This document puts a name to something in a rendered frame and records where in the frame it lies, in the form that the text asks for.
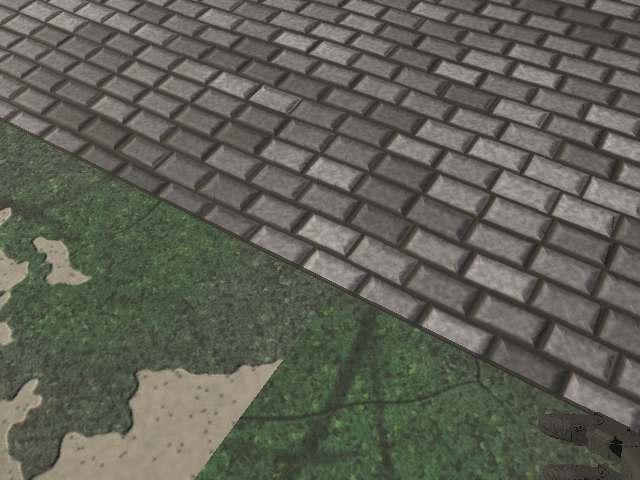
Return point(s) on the robot right hand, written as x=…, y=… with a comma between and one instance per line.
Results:
x=603, y=435

